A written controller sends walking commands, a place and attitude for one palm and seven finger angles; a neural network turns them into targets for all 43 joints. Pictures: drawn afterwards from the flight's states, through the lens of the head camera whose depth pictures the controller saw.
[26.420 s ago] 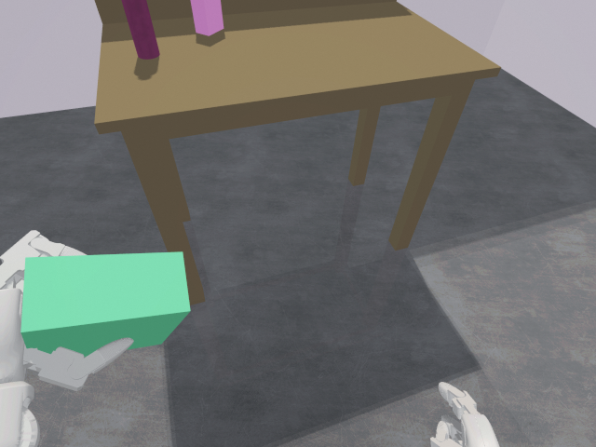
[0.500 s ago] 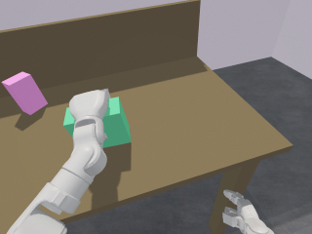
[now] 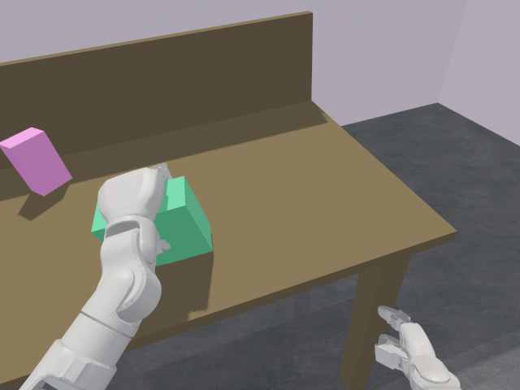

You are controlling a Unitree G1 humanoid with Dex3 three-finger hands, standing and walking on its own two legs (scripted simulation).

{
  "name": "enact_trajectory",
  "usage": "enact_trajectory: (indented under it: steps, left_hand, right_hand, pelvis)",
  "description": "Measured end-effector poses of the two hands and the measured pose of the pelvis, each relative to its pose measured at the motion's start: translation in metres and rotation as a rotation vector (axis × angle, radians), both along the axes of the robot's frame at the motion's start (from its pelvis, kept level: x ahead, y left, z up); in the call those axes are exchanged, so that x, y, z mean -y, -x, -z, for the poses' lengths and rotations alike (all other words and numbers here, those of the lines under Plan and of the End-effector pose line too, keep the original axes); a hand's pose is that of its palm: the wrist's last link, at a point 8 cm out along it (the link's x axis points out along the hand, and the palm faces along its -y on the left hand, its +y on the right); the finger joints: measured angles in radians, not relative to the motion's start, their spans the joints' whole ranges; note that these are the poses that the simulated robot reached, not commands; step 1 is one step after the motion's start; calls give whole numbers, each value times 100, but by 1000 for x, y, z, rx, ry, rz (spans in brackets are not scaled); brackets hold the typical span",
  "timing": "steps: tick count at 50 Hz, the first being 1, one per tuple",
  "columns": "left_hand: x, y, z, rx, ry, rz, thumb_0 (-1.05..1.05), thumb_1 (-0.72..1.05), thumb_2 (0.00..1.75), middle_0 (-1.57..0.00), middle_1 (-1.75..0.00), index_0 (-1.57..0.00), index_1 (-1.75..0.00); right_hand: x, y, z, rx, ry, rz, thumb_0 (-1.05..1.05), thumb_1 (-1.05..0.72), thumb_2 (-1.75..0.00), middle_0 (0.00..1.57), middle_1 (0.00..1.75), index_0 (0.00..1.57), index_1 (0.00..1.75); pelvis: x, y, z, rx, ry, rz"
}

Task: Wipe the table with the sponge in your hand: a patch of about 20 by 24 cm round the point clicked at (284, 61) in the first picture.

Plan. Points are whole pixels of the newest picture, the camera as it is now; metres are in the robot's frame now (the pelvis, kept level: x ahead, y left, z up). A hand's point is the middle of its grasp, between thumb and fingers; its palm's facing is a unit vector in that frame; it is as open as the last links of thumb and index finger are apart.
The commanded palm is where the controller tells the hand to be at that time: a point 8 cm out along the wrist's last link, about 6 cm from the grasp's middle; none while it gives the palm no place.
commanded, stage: wipe back along the third lane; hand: left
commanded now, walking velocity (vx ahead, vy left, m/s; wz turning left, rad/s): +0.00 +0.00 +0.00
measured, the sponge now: (163, 234) +0.33 +0.21 +0.10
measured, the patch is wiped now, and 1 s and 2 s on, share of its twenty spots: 0.95 0.95 0.95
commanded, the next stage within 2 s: slide back across to the middle lane in 0.20 s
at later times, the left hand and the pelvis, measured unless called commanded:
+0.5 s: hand (146, 226) +0.29 +0.20 +0.16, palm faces +0.25 -0.19 -0.95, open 10.4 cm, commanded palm +0.24 +0.20 +0.20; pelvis +0.00 +0.00 +0.00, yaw +0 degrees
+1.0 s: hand (107, 242) +0.25 +0.24 +0.17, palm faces +0.23 -0.19 -0.95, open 10.4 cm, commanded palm +0.21 +0.25 +0.22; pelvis -0.02 -0.01 +0.00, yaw +0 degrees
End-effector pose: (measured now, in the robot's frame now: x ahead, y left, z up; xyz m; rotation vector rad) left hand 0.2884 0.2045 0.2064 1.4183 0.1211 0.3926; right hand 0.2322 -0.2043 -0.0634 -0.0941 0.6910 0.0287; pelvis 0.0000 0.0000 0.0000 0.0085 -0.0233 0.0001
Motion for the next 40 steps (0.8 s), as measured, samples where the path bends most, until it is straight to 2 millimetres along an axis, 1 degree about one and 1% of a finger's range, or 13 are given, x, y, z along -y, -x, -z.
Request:
enact_trajectory:
  steps: [9,19,23,28,40]
  left_hand:
    - [4,14,0,20,19,9,3,-47,101,-62,-135,-67,-131]
    - [7,27,1,49,41,29,3,-47,101,-62,-135,-67,-132]
    - [3,29,-1,56,70,30,3,-47,101,-62,-135,-67,-131]
    - [-3,34,-4,68,112,28,2,-47,101,-62,-135,-67,-131]
    - [-18,57,-13,85,155,20,0,-48,101,-63,-135,-68,-131]
  right_hand:
    - [5,5,3,2,-9,7,1,-91,-90,20,30,20,30]
    - [0,-2,2,13,-18,-11,1,-91,-90,20,30,20,30]
    - [-4,-6,-1,23,-14,-17,1,-91,-90,20,30,20,30]
    - [-4,-5,-2,19,-6,-16,1,-91,-90,20,30,20,30]
    - [3,2,-5,37,22,0,1,-91,-90,20,30,20,30]
  pelvis:
    - [3,0,0,7,-1,4]
    - [3,-1,1,11,-1,3]
    - [4,-2,1,12,-2,5]
    - [4,-3,1,14,-3,11]
    - [6,3,2,28,-3,19]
